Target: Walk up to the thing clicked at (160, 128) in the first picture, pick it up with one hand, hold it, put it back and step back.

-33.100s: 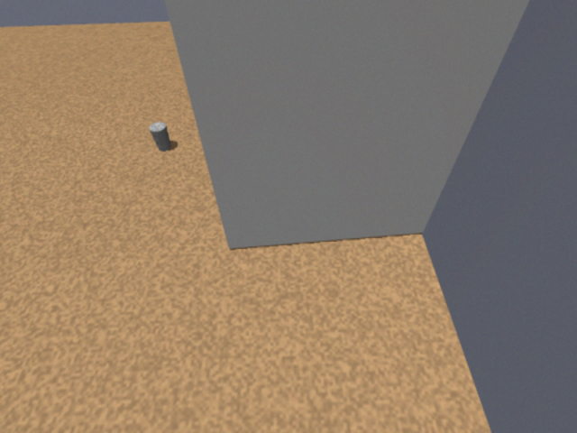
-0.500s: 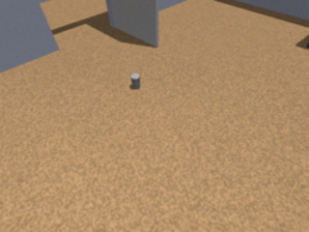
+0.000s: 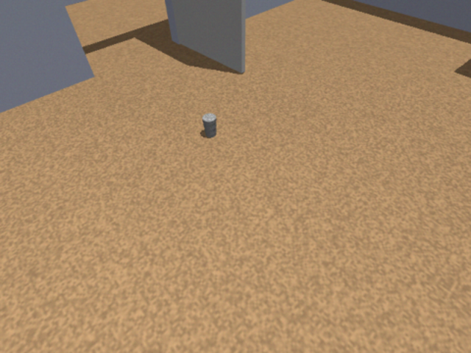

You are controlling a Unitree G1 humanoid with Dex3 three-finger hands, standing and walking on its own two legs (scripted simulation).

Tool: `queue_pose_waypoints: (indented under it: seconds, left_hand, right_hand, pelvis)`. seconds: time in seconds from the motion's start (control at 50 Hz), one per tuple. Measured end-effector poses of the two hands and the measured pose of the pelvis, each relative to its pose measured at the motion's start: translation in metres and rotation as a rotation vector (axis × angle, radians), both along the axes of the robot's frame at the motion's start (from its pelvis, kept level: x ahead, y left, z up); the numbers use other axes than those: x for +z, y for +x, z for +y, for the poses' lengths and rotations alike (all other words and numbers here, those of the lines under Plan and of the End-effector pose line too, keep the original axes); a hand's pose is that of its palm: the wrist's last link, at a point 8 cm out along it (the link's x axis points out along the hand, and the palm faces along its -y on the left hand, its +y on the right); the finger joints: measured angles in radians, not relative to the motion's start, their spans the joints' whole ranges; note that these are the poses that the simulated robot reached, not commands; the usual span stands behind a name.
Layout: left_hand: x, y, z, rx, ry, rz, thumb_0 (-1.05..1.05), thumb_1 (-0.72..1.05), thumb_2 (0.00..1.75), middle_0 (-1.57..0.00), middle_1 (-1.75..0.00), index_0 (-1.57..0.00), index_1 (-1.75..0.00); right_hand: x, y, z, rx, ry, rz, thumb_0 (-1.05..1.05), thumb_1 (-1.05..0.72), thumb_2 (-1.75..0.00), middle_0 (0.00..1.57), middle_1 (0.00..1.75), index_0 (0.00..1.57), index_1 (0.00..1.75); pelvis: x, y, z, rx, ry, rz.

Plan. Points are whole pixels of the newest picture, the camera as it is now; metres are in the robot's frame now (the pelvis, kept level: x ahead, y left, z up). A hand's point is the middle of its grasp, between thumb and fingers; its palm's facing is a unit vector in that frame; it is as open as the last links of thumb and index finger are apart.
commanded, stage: stand
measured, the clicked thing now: (210, 126) +1.53 +0.16 -0.71
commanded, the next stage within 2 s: none
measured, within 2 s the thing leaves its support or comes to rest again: neither
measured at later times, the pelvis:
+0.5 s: pelvis +0.00 +0.00 +0.00, yaw +0 degrees
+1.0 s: pelvis +0.00 +0.00 +0.00, yaw +1 degrees
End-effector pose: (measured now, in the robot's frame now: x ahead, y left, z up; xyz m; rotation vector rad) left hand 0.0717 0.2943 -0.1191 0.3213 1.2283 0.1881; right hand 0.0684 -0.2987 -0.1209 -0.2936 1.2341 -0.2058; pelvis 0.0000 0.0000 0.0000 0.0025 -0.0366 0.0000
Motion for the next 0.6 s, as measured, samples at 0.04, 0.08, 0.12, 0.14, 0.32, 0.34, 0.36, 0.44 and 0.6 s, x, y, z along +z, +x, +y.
queue_pose_waypoints:
  seconds: [0.04,0.08,0.12,0.14,0.32,0.34,0.36,0.44,0.6]
  left_hand:
    - [0.0001,-0.0005,0.0001,0.001,0.001,0.000,0.01,0.91,0.90,-0.20,-0.30,-0.21,-0.30]
    - [0.0000,-0.0008,0.0002,0.002,0.001,-0.001,0.01,0.91,0.90,-0.20,-0.30,-0.21,-0.30]
    - [0.0000,-0.0011,0.0002,0.003,0.001,-0.001,0.01,0.91,0.90,-0.20,-0.30,-0.21,-0.30]
    - [-0.0001,-0.0013,0.0002,0.004,0.001,0.000,0.01,0.91,0.90,-0.20,-0.30,-0.21,-0.30]
    - [-0.0006,-0.0029,0.0004,0.006,-0.001,0.001,0.01,0.91,0.90,-0.20,-0.30,-0.21,-0.30]
    - [-0.0007,-0.0030,0.0004,0.006,-0.001,0.001,0.01,0.91,0.90,-0.20,-0.30,-0.21,-0.30]
    - [-0.0008,-0.0032,0.0004,0.006,-0.001,0.001,0.01,0.91,0.90,-0.20,-0.30,-0.21,-0.30]
    - [-0.0008,-0.0037,0.0007,0.007,-0.001,0.001,0.01,0.91,0.90,-0.20,-0.30,-0.21,-0.30]
    - [-0.0009,-0.0049,0.0014,0.007,-0.001,0.004,0.01,0.91,0.90,-0.20,-0.30,-0.21,-0.30]
  right_hand:
    - [0.0002,0.0010,0.0000,0.000,0.000,-0.003,0.01,-0.90,-0.90,0.20,0.30,0.20,0.30]
    - [0.0004,0.0017,0.0000,0.002,-0.001,-0.004,0.01,-0.90,-0.90,0.20,0.30,0.20,0.30]
    - [0.0006,0.0021,0.0000,0.004,-0.001,-0.003,0.01,-0.90,-0.90,0.20,0.30,0.20,0.30]
    - [0.0006,0.0022,0.0001,0.005,-0.002,-0.002,0.01,-0.90,-0.90,0.20,0.30,0.20,0.30]
    - [0.0012,0.0023,-0.0005,0.006,-0.004,0.000,0.01,-0.90,-0.90,0.20,0.30,0.20,0.30]
    - [0.0013,0.0023,-0.0006,0.006,-0.004,-0.001,0.01,-0.90,-0.90,0.20,0.30,0.20,0.30]
    - [0.0015,0.0022,-0.0006,0.006,-0.005,-0.001,0.01,-0.90,-0.90,0.20,0.30,0.20,0.30]
    - [0.0017,0.0017,-0.0005,0.007,-0.006,-0.001,0.01,-0.90,-0.90,0.20,0.30,0.20,0.30]
    - [0.0011,-0.0003,0.0002,0.007,-0.006,0.005,0.01,-0.90,-0.90,0.20,0.30,0.20,0.30]
  pelvis:
    - [0.0000,0.0002,0.0000,0.001,0.000,-0.001]
    - [0.0000,0.0003,-0.0001,0.003,-0.001,-0.002]
    - [0.0001,0.0003,-0.0002,0.003,-0.001,-0.001]
    - [0.0001,0.0003,-0.0002,0.004,-0.001,-0.001]
    - [0.0001,0.0007,-0.0001,0.006,-0.002,-0.002]
    - [0.0001,0.0007,0.0000,0.006,-0.002,-0.003]
    - [0.0001,0.0007,0.0000,0.006,-0.002,-0.002]
    - [0.0001,0.0005,0.0003,0.006,-0.001,-0.003]
    - [0.0001,0.0003,0.0006,0.007,-0.001,-0.002]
